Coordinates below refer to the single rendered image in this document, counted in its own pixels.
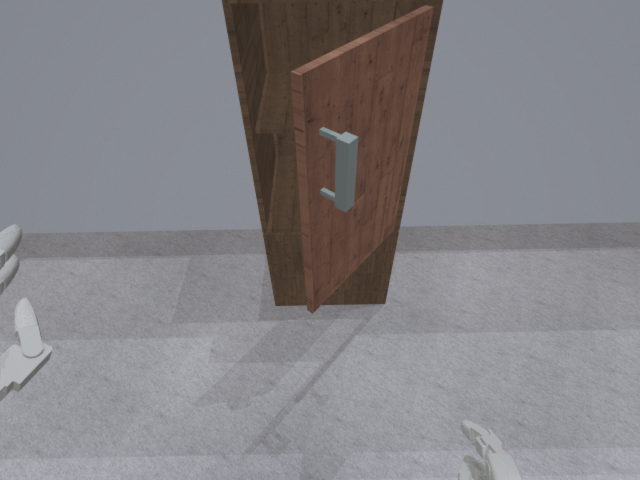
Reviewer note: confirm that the right robot hand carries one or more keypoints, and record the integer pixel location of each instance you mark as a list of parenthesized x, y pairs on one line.
[(499, 465)]

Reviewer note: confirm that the cupboard door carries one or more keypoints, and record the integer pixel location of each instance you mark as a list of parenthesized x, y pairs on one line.
[(369, 88)]

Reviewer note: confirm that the handle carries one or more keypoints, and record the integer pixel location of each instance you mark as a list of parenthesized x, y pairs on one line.
[(345, 168)]

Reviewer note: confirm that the left robot hand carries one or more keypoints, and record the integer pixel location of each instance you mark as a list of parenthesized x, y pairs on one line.
[(21, 361)]

